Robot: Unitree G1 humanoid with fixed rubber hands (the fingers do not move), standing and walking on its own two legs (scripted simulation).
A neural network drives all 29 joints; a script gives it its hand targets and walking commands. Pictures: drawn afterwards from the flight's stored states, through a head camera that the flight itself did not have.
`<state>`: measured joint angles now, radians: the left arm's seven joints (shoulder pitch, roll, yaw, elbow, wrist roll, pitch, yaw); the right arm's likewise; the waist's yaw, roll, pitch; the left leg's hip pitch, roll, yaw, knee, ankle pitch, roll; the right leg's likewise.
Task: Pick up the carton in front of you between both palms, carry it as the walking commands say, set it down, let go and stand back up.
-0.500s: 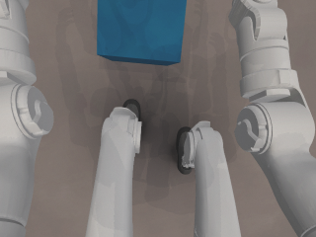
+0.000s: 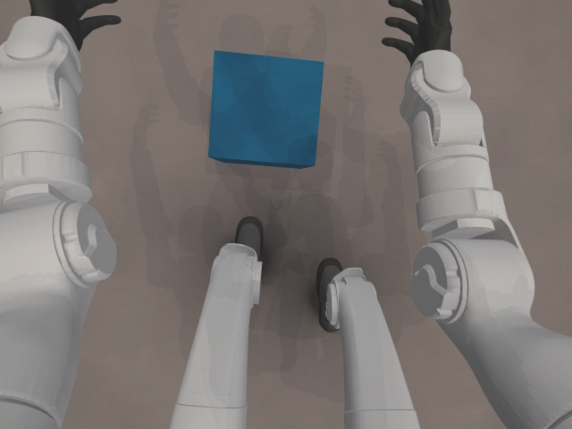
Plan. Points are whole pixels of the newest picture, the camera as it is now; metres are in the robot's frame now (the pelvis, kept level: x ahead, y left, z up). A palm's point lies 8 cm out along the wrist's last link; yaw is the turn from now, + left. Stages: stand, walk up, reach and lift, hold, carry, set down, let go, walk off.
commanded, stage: let go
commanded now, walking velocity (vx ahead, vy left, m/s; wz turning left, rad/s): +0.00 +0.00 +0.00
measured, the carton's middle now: (265, 120) +0.50 +0.10 -0.51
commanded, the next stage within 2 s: stand in 1.30 s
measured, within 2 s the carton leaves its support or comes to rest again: neither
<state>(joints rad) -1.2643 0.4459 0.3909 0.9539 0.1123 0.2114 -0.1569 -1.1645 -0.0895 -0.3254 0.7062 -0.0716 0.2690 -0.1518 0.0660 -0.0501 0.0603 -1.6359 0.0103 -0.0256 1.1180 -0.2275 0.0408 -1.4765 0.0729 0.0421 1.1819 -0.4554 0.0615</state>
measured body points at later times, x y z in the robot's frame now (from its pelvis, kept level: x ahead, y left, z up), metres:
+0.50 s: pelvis +0.05 +0.00 +0.09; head +0.24 +0.05 +0.50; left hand +0.34 +0.29 -0.01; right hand +0.40 -0.15 -0.01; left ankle +0.12 +0.10 -0.60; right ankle +0.03 -0.15 -0.60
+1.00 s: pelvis +0.09 -0.04 +0.14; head +0.13 -0.03 +0.58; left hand +0.24 +0.21 +0.05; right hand +0.28 -0.26 +0.06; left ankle +0.12 +0.10 -0.60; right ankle +0.03 -0.15 -0.60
